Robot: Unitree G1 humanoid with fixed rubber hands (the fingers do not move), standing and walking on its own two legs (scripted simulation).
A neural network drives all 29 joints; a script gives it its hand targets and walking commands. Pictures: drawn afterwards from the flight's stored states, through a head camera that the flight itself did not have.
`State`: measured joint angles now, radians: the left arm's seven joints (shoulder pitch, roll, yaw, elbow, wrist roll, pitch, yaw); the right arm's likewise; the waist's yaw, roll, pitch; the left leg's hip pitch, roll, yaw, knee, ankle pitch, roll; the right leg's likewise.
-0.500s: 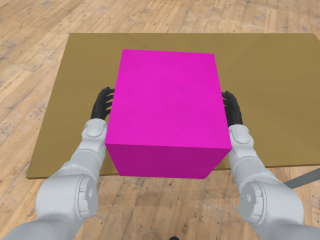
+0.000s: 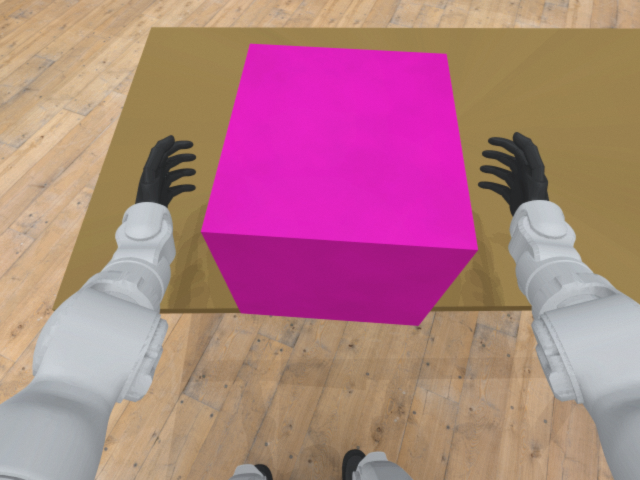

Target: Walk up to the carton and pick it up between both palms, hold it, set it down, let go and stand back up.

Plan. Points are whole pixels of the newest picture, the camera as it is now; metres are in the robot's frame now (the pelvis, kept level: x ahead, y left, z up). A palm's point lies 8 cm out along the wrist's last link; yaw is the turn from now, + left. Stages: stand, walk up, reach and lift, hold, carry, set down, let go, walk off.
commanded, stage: set down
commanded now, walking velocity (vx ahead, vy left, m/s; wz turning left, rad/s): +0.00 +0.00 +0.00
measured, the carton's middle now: (337, 191) +0.49 -0.04 +0.02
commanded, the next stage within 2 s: none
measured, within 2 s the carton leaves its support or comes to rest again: neither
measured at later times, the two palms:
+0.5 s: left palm (126, 128) +0.48 +0.19 +0.16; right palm (574, 136) +0.44 -0.27 +0.16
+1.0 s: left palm (119, 116) +0.48 +0.19 +0.17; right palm (581, 123) +0.44 -0.27 +0.17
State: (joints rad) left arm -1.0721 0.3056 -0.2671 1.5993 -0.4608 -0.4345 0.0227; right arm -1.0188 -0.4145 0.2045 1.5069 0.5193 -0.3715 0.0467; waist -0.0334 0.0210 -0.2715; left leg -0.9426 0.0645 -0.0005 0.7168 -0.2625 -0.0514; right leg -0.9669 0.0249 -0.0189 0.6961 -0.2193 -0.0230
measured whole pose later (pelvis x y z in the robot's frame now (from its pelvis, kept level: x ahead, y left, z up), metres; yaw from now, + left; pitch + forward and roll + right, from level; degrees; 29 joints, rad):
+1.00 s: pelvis +0.02 +0.01 +0.04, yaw +1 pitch +13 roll -1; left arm -0.97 0.37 -0.12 1.05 -0.30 0.09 -0.02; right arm -0.93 -0.50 0.15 1.17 0.54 -0.03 0.02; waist -0.05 0.01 -0.15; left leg -0.48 0.07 -0.01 0.44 -0.19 -0.04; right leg -0.47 0.03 -0.03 0.38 -0.13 -0.02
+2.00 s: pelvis +0.02 +0.02 +0.05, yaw +0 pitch +1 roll +0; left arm -0.21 0.25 -0.06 0.71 -0.22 -0.19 0.00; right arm -0.20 -0.33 -0.02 0.80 0.32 -0.25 0.03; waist -0.03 0.01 -0.04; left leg -0.21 0.04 0.02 0.39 -0.21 -0.03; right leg -0.23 0.01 -0.01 0.37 -0.16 -0.01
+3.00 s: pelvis +0.04 +0.01 +0.04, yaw +0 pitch -4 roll +0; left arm 0.12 0.22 -0.05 0.71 -0.15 -0.26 -0.01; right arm 0.08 -0.22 0.00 0.85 0.16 -0.40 0.01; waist 0.01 0.00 0.03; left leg -0.08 0.05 0.03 0.41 -0.25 -0.04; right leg -0.12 0.01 0.00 0.41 -0.22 -0.01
